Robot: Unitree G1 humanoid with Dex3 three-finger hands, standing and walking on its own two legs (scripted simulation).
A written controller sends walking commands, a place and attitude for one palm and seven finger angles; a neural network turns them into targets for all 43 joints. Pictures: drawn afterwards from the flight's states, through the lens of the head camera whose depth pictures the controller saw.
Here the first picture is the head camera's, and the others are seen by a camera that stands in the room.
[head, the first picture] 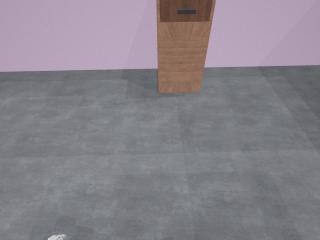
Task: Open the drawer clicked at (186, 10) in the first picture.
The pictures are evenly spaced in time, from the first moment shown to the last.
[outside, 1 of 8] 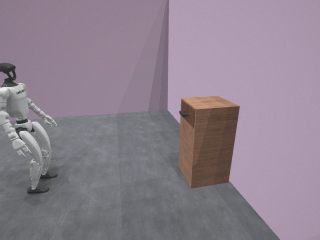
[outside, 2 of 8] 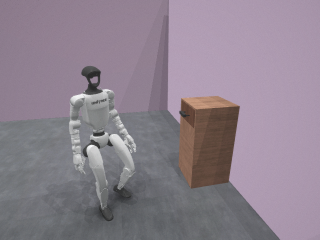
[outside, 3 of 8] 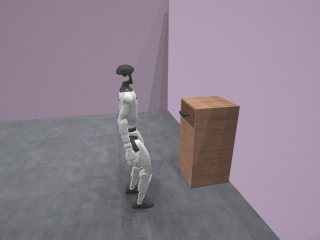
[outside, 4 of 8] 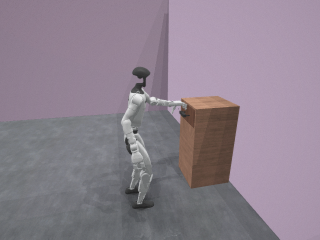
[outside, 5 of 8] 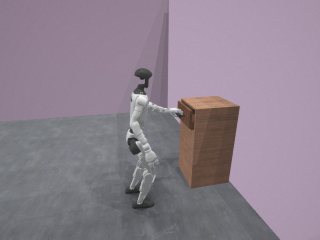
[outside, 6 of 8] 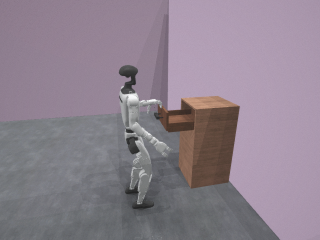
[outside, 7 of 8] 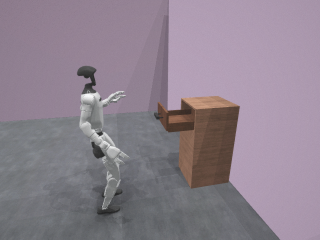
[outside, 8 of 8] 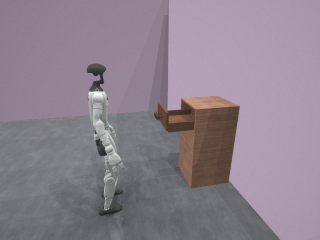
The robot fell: no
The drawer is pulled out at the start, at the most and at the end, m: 0.00 0.27 0.27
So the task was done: yes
